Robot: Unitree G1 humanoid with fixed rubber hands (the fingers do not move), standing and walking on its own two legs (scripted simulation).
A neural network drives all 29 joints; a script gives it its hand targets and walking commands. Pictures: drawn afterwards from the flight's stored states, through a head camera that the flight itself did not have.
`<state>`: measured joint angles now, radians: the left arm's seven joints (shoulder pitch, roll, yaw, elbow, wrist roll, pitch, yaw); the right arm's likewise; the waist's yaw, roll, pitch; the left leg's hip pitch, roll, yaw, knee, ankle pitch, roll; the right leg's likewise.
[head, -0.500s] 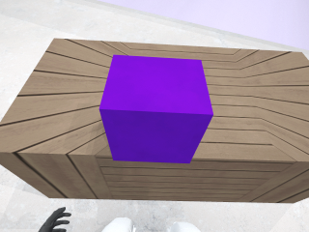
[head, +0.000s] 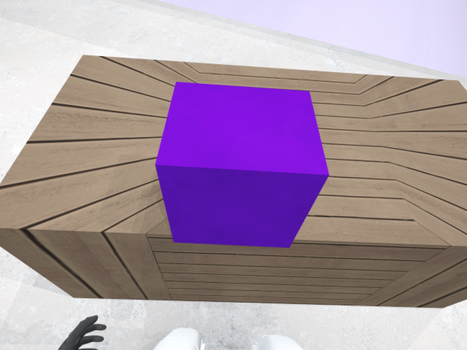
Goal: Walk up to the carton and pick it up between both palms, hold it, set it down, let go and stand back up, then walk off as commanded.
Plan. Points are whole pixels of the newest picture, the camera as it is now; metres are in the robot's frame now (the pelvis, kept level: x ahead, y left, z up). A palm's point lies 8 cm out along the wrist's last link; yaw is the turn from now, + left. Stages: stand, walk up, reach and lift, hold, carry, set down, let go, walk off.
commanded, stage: walk up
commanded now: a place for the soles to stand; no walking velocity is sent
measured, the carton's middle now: (237, 171) +0.45 +0.01 +0.00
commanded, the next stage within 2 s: none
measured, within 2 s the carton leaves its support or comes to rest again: neither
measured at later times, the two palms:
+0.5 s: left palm out of the picture +0.11 +0.27 -0.11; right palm out of the picture +0.04 -0.33 -0.09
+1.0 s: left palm out of the picture +0.04 +0.26 -0.13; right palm out of the picture +0.06 -0.34 -0.08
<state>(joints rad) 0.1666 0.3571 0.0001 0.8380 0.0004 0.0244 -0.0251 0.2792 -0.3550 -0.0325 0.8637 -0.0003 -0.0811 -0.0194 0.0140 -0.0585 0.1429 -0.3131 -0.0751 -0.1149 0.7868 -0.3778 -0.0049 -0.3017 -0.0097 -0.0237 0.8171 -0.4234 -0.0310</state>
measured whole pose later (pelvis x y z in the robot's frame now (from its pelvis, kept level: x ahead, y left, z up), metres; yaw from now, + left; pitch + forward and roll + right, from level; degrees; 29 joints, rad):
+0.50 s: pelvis +0.00 -0.03 +0.00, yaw +1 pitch -5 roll +1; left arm 0.14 0.40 0.00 0.84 0.00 0.03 -0.03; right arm 0.36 -0.35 -0.03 0.86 0.00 -0.10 -0.03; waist 0.01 -0.07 0.15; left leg -0.32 -0.06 -0.15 0.79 -0.38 -0.03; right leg -0.31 -0.01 -0.02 0.86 -0.51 -0.04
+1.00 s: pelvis -0.01 -0.04 +0.00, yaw +3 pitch -6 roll +0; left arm 0.25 0.40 0.00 0.84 0.00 0.05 -0.03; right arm 0.29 -0.36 -0.03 0.86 0.00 -0.09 -0.03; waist 0.01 -0.08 0.15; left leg -0.39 -0.05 -0.05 0.77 -0.28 0.01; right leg -0.31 0.00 -0.06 0.89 -0.62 -0.06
